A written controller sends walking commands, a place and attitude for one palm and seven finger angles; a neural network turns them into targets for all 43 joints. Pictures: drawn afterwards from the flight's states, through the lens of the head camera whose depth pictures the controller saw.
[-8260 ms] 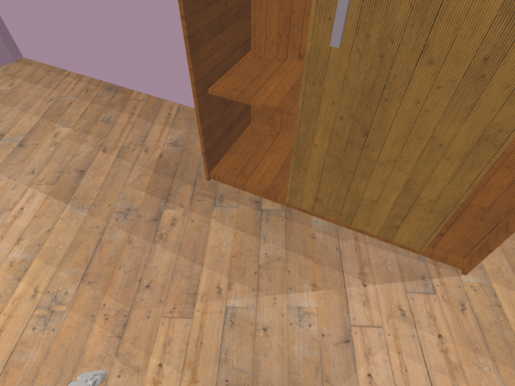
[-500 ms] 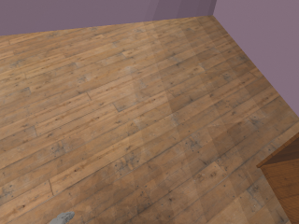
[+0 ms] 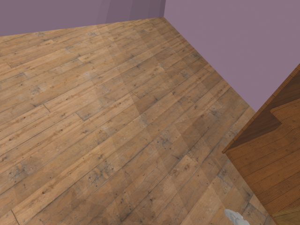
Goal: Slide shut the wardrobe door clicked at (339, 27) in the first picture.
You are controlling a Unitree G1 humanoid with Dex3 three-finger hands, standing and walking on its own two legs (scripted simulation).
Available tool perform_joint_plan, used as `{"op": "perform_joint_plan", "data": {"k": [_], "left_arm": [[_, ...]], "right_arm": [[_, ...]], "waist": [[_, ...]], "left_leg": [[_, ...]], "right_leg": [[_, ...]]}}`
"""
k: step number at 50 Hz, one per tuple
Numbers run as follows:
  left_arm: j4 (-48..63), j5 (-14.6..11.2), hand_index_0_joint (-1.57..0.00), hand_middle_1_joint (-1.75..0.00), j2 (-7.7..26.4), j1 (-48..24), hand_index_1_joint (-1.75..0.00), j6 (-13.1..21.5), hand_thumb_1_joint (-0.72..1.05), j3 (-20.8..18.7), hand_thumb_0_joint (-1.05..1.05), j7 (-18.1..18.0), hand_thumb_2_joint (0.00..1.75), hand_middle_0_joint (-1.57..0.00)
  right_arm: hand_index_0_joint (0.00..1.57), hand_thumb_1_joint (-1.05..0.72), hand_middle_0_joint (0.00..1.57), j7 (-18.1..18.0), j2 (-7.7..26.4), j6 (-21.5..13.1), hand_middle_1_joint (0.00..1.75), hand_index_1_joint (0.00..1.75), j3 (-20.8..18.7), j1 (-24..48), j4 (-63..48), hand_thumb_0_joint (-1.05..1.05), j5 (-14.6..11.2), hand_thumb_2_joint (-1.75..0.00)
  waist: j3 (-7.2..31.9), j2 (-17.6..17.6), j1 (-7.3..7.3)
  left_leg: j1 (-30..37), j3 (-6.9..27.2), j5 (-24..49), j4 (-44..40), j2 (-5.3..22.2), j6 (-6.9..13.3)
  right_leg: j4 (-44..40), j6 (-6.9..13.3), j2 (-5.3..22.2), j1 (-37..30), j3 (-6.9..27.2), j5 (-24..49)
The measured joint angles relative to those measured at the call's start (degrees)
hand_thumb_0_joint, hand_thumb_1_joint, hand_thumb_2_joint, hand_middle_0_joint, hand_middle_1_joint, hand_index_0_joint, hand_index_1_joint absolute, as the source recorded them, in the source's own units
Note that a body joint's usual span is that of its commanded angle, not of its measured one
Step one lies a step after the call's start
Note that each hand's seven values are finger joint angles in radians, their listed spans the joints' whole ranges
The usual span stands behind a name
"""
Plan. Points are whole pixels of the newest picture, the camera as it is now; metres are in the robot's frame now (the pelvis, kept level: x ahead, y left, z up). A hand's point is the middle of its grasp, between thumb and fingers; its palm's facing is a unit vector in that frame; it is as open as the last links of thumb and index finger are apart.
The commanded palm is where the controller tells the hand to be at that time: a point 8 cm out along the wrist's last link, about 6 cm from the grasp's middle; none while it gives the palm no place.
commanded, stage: turn to face it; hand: right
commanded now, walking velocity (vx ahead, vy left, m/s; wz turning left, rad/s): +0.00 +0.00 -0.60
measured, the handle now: out of the picture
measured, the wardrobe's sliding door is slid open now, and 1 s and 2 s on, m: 0.45 0.45 0.45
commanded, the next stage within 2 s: take the last steps up to it in 1.64 s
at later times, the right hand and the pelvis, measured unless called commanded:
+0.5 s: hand out of the picture -0.05 -0.25 -0.18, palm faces +0.35 +0.89 -0.28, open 7.4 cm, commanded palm none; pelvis -0.01 -0.03 +0.00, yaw -19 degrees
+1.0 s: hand out of the picture -0.02 -0.20 -0.12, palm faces +0.56 +0.77 -0.30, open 7.4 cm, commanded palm none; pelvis +0.00 +0.02 +0.01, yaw -36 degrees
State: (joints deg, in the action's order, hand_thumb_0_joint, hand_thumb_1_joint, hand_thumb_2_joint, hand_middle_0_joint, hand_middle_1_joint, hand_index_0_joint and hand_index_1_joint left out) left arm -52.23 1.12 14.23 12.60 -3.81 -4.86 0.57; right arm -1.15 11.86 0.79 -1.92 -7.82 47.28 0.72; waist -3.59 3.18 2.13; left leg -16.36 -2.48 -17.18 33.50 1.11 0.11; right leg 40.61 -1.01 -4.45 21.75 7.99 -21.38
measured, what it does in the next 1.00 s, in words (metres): steps on the spot, turning right: right foot, then left foot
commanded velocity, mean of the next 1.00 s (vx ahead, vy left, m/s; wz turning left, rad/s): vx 0.00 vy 0.00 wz -0.60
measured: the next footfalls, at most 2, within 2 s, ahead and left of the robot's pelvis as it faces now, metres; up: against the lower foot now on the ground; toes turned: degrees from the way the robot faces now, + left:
right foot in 0.42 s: +0.00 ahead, -0.14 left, +0.00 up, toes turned -22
left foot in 0.86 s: +0.11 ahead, +0.08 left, +0.00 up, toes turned -29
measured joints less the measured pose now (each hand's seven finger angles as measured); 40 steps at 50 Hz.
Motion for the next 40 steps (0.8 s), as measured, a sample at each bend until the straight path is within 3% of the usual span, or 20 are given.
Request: {"op": "perform_joint_plan", "data": {"k": [2, 4, 8, 15, 18, 20, 21, 22, 24, 28, 33, 40], "left_arm": [[-0.54, 0.26, -0.20, -0.30, 0.57, 0.30, -0.30, -0.69, 0.91, -0.56, 0.01, 0.15, 0.90, -0.20], [-0.93, 0.42, -0.20, -0.30, 1.12, 0.40, -0.30, -1.07, 0.91, -0.90, 0.01, 0.61, 0.90, -0.20], [-1.40, 0.42, -0.19, -0.30, 1.58, 0.39, -0.30, -1.35, 0.91, -0.94, 0.01, 1.14, 0.90, -0.20], [-2.19, 0.10, -0.19, -0.30, 1.44, -1.93, -0.30, -1.84, 0.91, -0.16, 0.01, 1.15, 0.90, -0.20], [-1.43, -0.13, -0.19, -0.30, 1.11, -3.72, -0.30, -1.23, 0.91, 0.44, 0.01, 1.09, 0.90, -0.20], [-0.39, -0.13, -0.19, -0.30, 0.98, -4.55, -0.30, -0.42, 0.91, 0.80, 0.01, 1.10, 0.90, -0.20], [0.35, -0.03, -0.19, -0.30, 1.17, -4.75, -0.30, 0.21, 0.91, 0.95, 0.01, 1.18, 0.90, -0.20], [0.71, 0.03, -0.19, -0.30, 0.80, -5.32, -0.30, 0.85, 0.91, 0.92, 0.01, 1.09, 0.90, -0.20], [1.39, -0.05, -0.19, -0.30, 0.24, -5.96, -0.30, 1.82, 0.91, 1.32, 0.00, 0.77, 0.90, -0.20], [1.94, 0.13, -0.20, -0.30, -0.27, -5.45, -0.30, 2.13, 0.91, 1.84, 0.00, -0.20, 0.90, -0.20], [1.53, 0.16, -0.20, -0.30, -0.83, -4.27, -0.30, 1.70, 0.91, 2.18, 0.00, -0.10, 0.90, -0.20], [0.97, 0.45, -0.20, -0.30, -1.19, -2.03, -0.30, 1.00, 0.90, 1.60, 0.00, 0.14, 0.90, -0.21]], "right_arm": [[0.20, -0.91, 0.20, -0.04, -0.84, -0.11, 0.30, 0.30, 0.53, -0.91, -0.16, 0.00, 0.11, -0.89], [0.21, -0.90, 0.20, -0.10, -1.46, 0.12, 0.30, 0.30, 0.72, -1.92, 0.14, 0.00, 0.14, -0.89], [0.21, -0.90, 0.20, -0.23, -1.94, 0.04, 0.30, 0.30, 0.86, -3.37, 1.29, 0.01, 0.28, -0.89], [0.21, -0.90, 0.20, -0.03, -1.17, 0.10, 0.30, 0.30, 0.58, -5.59, 3.07, 0.01, 0.82, -0.89], [0.21, -0.90, 0.20, 0.08, 0.15, 0.49, 0.30, 0.30, -0.03, -6.47, 3.90, 0.01, 0.95, -0.89], [0.21, -0.90, 0.20, 0.17, 1.30, 0.88, 0.30, 0.30, -0.61, -7.24, 4.45, 0.01, 0.73, -0.89], [0.21, -0.90, 0.20, 0.27, 1.84, 1.17, 0.30, 0.30, -0.92, -7.91, 4.52, 0.01, 0.49, -0.89], [0.21, -0.90, 0.20, 0.33, 2.70, 1.69, 0.30, 0.30, -1.33, -7.85, 4.94, 0.01, 0.30, -0.89], [0.21, -0.90, 0.20, 0.01, 3.92, 3.13, 0.30, 0.30, -1.80, -7.21, 5.75, 0.01, 0.29, -0.89], [0.20, -0.91, 0.20, 0.20, 4.48, 3.43, 0.30, 0.30, -2.29, -5.56, 6.08, 0.01, 0.15, -0.89], [0.20, -0.91, 0.20, 0.48, 3.99, 2.73, 0.30, 0.30, -2.02, -3.71, 4.09, 0.01, 0.12, -0.89], [0.20, -0.91, 0.20, 0.33, 2.24, 2.16, 0.30, 0.30, -1.20, -0.78, 1.73, 0.01, -0.22, -0.89]], "waist": [[0.16, 0.14, 0.00], [0.22, 0.16, 0.04], [-0.20, -0.57, 0.20], [-1.51, -2.66, -1.52], [-2.04, -3.82, -2.67], [-1.96, -4.52, -3.06], [-1.47, -4.51, -3.18], [-1.56, -5.49, -3.25], [-1.92, -6.30, -3.59], [-1.58, -5.47, -3.31], [-0.69, -4.53, -2.89], [0.00, -2.47, -0.86]], "left_leg": [[0.98, -1.41, -0.58, -0.35, 1.10, 1.12], [2.51, -2.66, -0.18, -2.17, 1.94, 1.20], [4.67, -5.45, 0.69, -4.69, 3.46, 1.18], [5.50, -10.29, -0.29, -4.08, 6.42, 0.30], [4.71, -12.06, -1.56, -1.74, 7.84, -0.64], [3.74, -13.31, -3.15, 1.21, 8.97, -1.61], [2.35, -13.60, -4.34, 4.11, 9.44, -2.11], [0.23, -11.77, -8.42, 8.84, 9.91, -2.94], [-4.35, -6.49, -14.21, 19.59, 8.36, -3.92], [-10.14, -1.45, -9.98, 30.28, 5.78, -4.86], [-11.31, 1.20, -5.99, 27.06, 4.79, -5.45], [-6.34, 2.26, -7.25, 13.53, 1.89, -4.90]], "right_leg": [[11.98, -0.57, -0.07, 3.78, -2.20, -4.34], [21.15, -1.30, 1.15, 6.41, -4.27, -2.61], [26.64, -2.97, 4.25, 7.58, -6.35, 0.64], [13.55, -3.57, 6.86, 2.64, -9.70, -2.57], [5.15, -2.70, 6.61, -0.73, -11.79, -2.96], [-2.91, -1.93, 6.13, -4.05, -13.15, 1.25], [-6.76, -0.14, 6.03, -5.52, -13.18, 4.32], [-5.99, 1.56, 5.26, -4.78, -13.10, 4.15], [-4.17, 2.95, 4.61, -3.95, -12.44, 2.92], [-7.69, 2.96, 3.92, -5.50, -9.88, 4.94], [-11.91, 3.18, 2.68, -6.98, -7.04, 7.82], [-11.38, 1.76, 1.40, -5.48, -2.34, 8.71]]}}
